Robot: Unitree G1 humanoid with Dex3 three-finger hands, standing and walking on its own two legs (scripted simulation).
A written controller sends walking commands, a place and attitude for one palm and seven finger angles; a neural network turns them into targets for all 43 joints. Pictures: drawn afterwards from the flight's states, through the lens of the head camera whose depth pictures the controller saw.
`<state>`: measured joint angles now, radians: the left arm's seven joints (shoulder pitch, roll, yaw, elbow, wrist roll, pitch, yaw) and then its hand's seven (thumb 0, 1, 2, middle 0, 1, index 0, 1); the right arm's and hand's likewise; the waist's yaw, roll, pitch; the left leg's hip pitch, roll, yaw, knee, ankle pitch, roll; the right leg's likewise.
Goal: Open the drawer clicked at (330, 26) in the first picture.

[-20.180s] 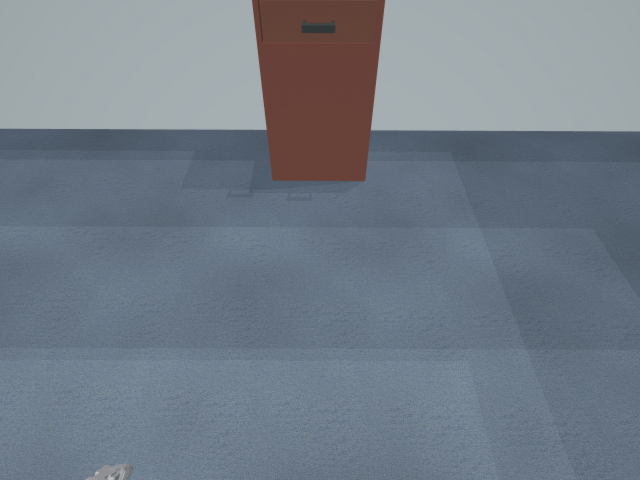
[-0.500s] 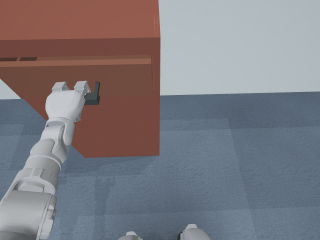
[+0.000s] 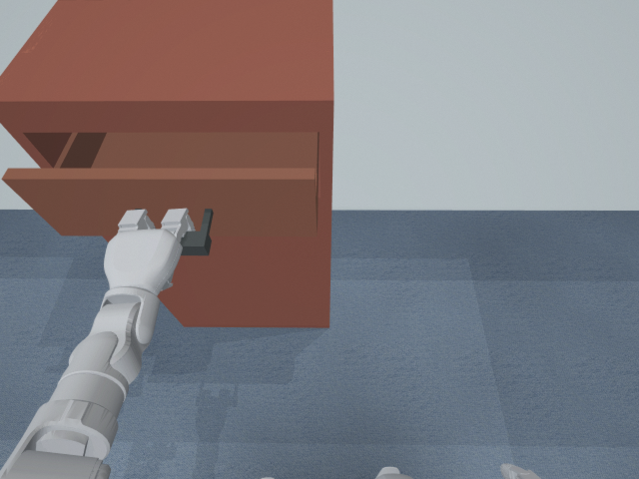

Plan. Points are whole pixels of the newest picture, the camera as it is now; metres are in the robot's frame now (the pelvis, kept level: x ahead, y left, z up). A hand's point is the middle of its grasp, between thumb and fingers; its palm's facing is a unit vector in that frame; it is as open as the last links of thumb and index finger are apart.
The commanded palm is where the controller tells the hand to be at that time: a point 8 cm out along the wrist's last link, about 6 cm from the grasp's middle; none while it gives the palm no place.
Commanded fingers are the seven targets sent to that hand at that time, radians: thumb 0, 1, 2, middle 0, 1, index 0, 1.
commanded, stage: pull the drawer open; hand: left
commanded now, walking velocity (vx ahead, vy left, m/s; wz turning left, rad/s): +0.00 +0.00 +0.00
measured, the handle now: (169, 229) +0.44 +0.23 +0.00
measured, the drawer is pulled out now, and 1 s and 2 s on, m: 0.08 0.21 0.30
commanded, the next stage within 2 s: open the thumb to release the handle in 1.94 s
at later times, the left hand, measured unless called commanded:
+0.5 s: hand (150, 321) +0.31 +0.23 -0.02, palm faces -0.03 -0.05 -1.00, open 6.2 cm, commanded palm +0.28 +0.24 +0.04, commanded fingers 0.00 0.90 0.90 -0.40 -1.35 -0.40 -1.35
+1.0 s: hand (140, 367) +0.25 +0.23 -0.01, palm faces -0.03 -0.05 -1.00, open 6.1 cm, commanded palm +0.22 +0.23 +0.04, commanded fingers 0.00 0.90 0.90 -0.40 -1.35 -0.40 -1.35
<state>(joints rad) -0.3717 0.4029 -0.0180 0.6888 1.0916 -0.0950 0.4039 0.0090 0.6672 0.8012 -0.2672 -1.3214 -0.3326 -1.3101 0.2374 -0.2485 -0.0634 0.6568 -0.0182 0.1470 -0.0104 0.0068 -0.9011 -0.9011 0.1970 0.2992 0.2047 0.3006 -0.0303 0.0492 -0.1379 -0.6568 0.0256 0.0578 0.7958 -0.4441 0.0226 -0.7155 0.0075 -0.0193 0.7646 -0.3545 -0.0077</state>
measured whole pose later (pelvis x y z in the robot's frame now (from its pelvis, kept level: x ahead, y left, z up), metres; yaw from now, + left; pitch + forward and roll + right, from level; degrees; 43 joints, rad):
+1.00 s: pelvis -0.01 -0.02 +0.00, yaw +0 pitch +12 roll +0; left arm 0.11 0.37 -0.02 0.28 1.08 -0.06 0.42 0.03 0.66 0.79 -0.27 -1.29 -0.38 -1.32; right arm 0.14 -0.23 -0.04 0.62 -0.03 0.07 -0.03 0.01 -0.90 -0.90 0.20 0.30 0.20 0.30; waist 0.02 0.04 -0.11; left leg -0.56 0.03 0.06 0.79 -0.44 0.00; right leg -0.63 0.01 -0.02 0.80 -0.37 -0.03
